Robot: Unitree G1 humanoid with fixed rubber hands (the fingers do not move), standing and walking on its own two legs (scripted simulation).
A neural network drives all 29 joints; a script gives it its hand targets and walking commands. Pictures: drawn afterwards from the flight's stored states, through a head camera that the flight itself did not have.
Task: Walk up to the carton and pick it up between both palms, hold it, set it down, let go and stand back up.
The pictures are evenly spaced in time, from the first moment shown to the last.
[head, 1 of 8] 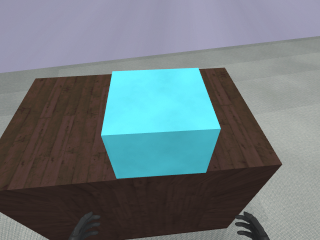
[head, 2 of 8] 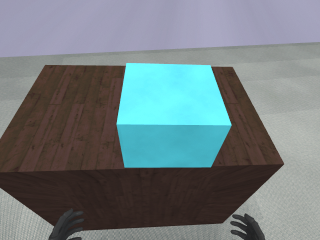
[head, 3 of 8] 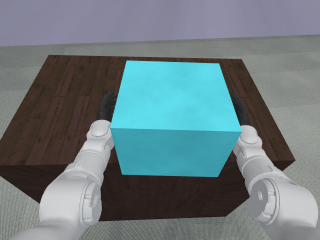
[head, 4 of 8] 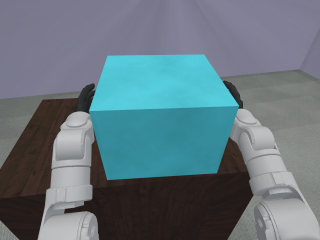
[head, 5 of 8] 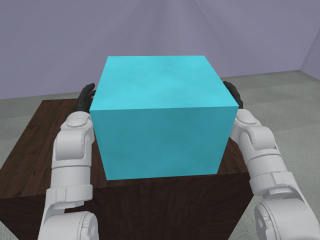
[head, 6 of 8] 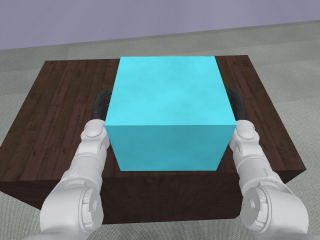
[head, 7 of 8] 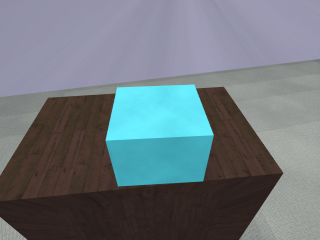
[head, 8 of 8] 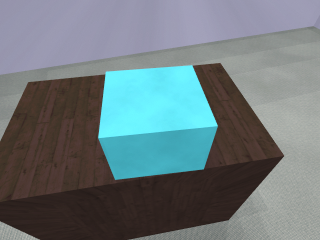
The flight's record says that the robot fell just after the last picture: no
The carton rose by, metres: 0.16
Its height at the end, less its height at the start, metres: +0.00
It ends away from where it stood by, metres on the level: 0.02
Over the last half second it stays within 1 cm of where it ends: yes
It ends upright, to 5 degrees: yes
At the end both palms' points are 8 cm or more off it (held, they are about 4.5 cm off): yes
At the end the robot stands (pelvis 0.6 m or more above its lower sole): yes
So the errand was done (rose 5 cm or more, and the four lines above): yes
